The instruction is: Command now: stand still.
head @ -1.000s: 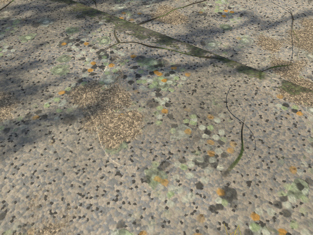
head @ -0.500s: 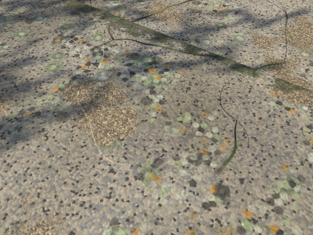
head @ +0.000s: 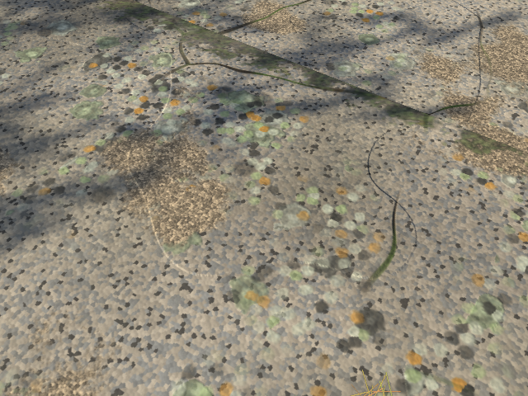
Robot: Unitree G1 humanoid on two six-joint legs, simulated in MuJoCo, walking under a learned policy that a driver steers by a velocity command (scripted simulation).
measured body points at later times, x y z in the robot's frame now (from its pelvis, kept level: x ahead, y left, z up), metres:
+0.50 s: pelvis +0.07 +0.02 -0.01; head +0.07 +0.04 +0.44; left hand +0.06 +0.28 -0.16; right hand +0.04 -0.22 -0.15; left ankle +0.02 +0.12 -0.74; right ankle +0.00 -0.11 -0.69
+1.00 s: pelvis +0.33 -0.03 +0.00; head +0.36 -0.04 +0.45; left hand +0.45 +0.23 -0.13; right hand +0.35 -0.29 -0.15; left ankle +0.23 +0.12 -0.63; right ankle +0.40 -0.11 -0.74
